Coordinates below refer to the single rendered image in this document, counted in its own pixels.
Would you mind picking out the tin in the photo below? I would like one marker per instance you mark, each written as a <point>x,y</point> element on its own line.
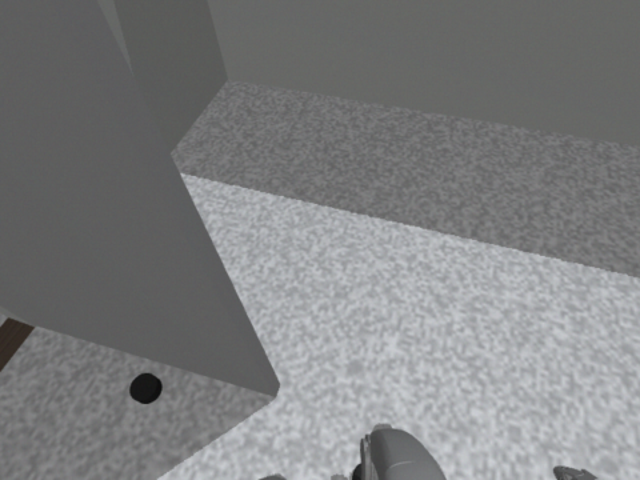
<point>145,388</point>

